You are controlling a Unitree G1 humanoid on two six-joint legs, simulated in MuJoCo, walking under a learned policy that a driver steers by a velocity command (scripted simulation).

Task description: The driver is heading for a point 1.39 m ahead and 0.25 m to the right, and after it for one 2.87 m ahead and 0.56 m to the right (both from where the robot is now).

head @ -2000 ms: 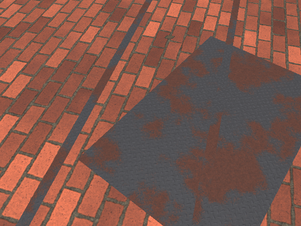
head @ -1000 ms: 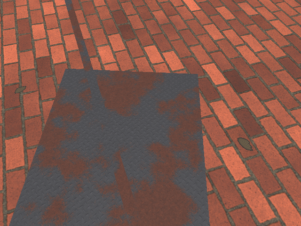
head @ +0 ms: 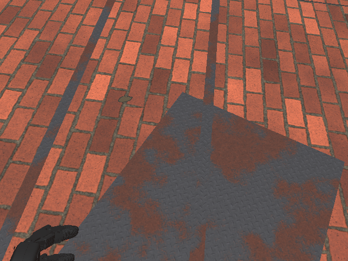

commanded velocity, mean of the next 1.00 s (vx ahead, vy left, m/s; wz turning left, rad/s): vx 0.49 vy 0.00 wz -0.17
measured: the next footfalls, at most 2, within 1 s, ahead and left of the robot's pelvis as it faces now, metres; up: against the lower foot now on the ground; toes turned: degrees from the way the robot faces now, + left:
right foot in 0.06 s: +0.20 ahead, -0.13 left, +0.00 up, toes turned +4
left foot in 0.54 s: +0.46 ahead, +0.15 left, +0.00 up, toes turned +0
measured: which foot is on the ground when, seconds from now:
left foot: down 0.00-0.06, up 0.08-0.52, down 0.54-1.00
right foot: up 0.00-0.04, down 0.06-0.54, up 0.56-1.00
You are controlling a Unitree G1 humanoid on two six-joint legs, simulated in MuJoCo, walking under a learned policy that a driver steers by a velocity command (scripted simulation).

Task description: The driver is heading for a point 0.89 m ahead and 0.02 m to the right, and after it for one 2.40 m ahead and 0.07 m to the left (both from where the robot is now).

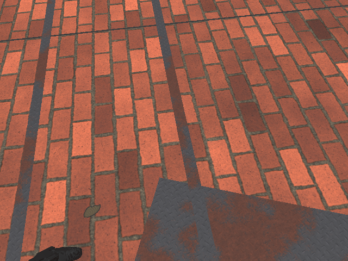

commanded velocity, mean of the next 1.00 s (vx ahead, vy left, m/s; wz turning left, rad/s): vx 0.50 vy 0.00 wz -0.16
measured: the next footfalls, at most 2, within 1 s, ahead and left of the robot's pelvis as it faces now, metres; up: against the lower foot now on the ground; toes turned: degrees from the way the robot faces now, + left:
right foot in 0.04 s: +0.19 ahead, -0.10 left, +0.00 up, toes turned -4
left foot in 0.52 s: +0.50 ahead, +0.05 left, +0.00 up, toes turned -18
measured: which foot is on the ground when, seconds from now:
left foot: down 0.00-0.04, up 0.06-0.50, down 0.52-1.00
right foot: up 0.00-0.02, down 0.04-0.54, up 0.56-0.98, down 1.00-1.00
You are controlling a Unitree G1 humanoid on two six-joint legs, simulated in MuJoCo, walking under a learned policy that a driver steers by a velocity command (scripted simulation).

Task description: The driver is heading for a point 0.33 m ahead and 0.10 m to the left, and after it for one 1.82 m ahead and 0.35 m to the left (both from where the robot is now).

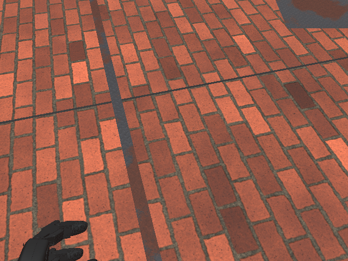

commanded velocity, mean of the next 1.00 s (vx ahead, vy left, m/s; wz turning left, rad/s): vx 0.50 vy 0.00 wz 0.37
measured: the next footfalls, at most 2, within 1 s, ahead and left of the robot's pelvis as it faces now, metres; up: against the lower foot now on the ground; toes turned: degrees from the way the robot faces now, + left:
left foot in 0.50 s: +0.38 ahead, +0.19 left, +0.00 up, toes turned +20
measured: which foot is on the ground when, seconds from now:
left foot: down 0.00-0.00, up 0.02-0.48, down 0.50-1.00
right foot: down 0.00-0.50, up 0.52-1.00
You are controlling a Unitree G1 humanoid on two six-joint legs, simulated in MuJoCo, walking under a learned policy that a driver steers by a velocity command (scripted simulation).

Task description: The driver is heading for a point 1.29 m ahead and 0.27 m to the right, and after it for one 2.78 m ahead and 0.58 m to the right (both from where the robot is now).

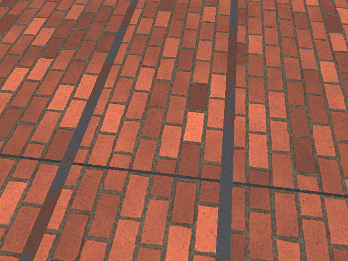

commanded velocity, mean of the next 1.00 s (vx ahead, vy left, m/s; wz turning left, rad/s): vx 0.50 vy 0.00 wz -0.42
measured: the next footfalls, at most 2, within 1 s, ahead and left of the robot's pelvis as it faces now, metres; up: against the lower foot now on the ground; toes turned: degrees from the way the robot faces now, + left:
right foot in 0.02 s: +0.19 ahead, -0.11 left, +0.00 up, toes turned -2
left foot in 0.52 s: +0.49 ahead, +0.05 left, +0.00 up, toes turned -22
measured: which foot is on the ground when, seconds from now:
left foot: down 0.00-0.04, up 0.06-0.50, down 0.52-1.00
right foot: up 0.00-0.00, down 0.02-0.52, up 0.54-1.00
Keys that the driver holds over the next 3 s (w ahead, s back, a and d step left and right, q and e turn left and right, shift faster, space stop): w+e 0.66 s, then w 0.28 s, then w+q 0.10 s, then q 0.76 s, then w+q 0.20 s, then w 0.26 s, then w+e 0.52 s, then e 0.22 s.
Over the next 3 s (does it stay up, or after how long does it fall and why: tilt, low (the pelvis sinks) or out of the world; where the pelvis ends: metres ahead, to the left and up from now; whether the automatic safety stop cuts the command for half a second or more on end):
stays up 1.18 -0.19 0.00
